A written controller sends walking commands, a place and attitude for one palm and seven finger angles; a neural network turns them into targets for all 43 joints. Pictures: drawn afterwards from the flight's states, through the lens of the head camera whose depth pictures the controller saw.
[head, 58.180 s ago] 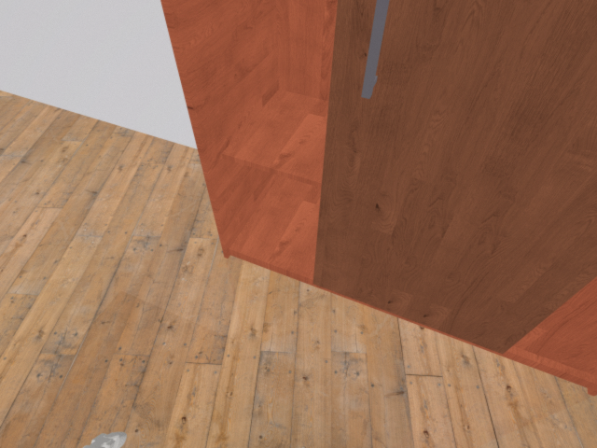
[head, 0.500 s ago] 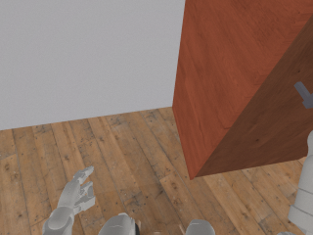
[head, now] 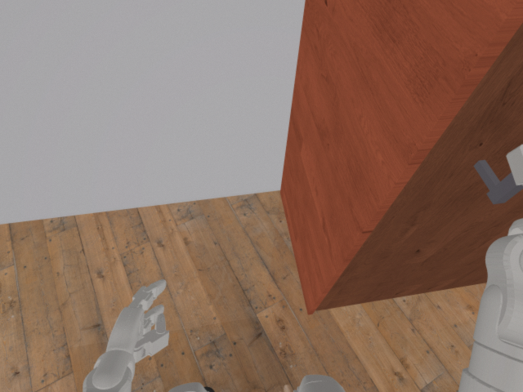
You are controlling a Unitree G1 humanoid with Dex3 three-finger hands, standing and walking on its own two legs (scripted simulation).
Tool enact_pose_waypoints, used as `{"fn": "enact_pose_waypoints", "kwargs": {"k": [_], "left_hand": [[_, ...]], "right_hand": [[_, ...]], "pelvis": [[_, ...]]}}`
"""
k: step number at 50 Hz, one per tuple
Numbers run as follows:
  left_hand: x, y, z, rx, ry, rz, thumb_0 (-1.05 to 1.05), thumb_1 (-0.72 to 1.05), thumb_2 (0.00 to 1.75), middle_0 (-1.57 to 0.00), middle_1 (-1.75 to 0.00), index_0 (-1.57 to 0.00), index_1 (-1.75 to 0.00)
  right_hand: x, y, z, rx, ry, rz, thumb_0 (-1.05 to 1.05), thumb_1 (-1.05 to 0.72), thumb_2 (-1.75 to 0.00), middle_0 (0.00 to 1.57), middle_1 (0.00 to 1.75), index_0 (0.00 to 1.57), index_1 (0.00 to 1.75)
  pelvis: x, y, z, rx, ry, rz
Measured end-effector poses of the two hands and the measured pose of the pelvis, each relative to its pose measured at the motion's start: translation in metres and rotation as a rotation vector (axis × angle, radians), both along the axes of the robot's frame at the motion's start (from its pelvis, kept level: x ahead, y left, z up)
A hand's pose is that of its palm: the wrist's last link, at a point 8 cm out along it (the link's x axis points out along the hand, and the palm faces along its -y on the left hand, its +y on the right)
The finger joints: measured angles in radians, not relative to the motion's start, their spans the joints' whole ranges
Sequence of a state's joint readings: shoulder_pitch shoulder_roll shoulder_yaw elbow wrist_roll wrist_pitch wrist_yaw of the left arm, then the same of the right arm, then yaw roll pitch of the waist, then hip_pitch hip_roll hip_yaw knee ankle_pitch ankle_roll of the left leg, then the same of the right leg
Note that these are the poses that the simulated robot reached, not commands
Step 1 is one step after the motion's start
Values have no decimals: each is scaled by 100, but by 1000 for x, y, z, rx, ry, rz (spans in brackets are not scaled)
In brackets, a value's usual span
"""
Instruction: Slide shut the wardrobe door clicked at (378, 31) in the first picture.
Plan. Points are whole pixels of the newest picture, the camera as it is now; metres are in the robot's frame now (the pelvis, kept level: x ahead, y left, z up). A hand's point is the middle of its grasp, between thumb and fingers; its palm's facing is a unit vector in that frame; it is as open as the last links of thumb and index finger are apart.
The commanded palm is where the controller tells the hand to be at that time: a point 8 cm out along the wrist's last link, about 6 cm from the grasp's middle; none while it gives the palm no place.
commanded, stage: step sideways, sliding the door along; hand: right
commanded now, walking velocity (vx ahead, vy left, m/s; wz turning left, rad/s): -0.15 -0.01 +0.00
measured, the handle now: out of the picture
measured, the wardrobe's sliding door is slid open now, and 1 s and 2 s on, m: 0.00 0.00 0.00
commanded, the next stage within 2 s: stop walking and hold the door there in 0.50 s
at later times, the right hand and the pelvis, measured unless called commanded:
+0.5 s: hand out of the picture +0.31 -0.28 +0.22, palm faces +0.58 +0.82 -0.01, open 7.1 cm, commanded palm +0.26 -0.25 +0.22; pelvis +0.05 -0.03 +0.00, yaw -1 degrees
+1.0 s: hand out of the picture +0.30 -0.30 +0.21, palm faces +0.56 +0.79 -0.26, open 7.1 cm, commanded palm +0.26 -0.31 +0.20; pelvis +0.05 -0.03 +0.00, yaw +5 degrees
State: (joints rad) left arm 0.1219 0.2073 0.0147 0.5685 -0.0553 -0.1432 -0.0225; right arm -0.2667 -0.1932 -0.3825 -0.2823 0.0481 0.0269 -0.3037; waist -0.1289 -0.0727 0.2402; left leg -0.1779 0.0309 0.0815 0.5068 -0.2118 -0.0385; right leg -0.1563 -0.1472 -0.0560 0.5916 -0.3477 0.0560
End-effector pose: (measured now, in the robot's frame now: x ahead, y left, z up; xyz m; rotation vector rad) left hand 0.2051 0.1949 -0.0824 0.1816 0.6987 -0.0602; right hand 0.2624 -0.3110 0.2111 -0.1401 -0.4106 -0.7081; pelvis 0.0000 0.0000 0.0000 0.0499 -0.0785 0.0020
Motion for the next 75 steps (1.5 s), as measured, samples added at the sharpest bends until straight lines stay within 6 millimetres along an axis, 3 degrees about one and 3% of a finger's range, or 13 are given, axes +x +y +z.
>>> {"fn": "enact_pose_waypoints", "kwargs": {"k": [10,17,27,31,36,42,48,54,60,67,75], "left_hand": [[35,-58,19,-18,-33,-84,2,90,90,-20,-30,-20,-30],[52,-75,23,-50,-37,-115,1,90,90,-20,-30,-20,-30],[69,-55,9,-31,-11,-105,1,90,90,-20,-30,-20,-30],[77,-41,1,-20,4,-98,2,90,90,-20,-30,-20,-30],[80,-11,0,-16,24,2,2,90,90,-20,-30,-20,-30],[65,23,15,34,-13,129,2,90,90,-20,-30,-20,-30],[25,42,23,81,-62,261,1,91,90,-20,-30,-20,-30],[-28,34,22,93,-30,341,1,91,90,-20,-30,-20,-30],[-61,10,-1,44,39,338,2,90,90,-20,-30,-20,-30],[-69,-12,-22,-8,105,294,2,90,90,-20,-30,-20,-30],[-54,-11,-9,52,80,299,2,90,90,-20,-30,-20,-30]], "right_hand": [[-2,-5,0,16,-9,96,1,-82,-84,25,141,5,111],[-2,-7,0,-3,-4,121,1,-82,-86,33,141,2,115],[0,-7,-3,-54,-22,87,-1,-81,-87,38,141,0,113],[1,-5,-4,-74,-33,50,-2,-81,-87,39,141,0,110],[-3,-16,0,-231,54,31,-8,-71,-86,41,141,1,113],[-6,-22,8,-295,163,23,-12,-66,-84,44,141,7,124],[-6,-24,9,-263,158,82,-9,-67,-82,45,141,9,127],[-3,-25,6,-218,110,146,-7,-70,-83,46,141,8,126],[-2,-26,4,-226,90,169,-7,-71,-84,46,141,6,126],[-2,-24,3,-215,86,163,-7,-73,-84,46,141,5,125],[1,-27,2,-201,54,207,-7,-72,-85,46,141,8,129]], "pelvis": [[14,-30,9,-18,6,-12],[29,-38,11,-10,-2,-1],[53,-29,-2,-4,-25,-15],[65,-19,-8,2,-23,-27],[71,-3,-5,-24,2,-10],[64,-5,4,-83,27,34],[56,-23,2,-61,8,58],[50,-41,7,-49,6,89],[40,-48,1,-55,-14,100],[38,-47,-2,-54,-13,102],[42,-62,2,-42,7,114]]}}
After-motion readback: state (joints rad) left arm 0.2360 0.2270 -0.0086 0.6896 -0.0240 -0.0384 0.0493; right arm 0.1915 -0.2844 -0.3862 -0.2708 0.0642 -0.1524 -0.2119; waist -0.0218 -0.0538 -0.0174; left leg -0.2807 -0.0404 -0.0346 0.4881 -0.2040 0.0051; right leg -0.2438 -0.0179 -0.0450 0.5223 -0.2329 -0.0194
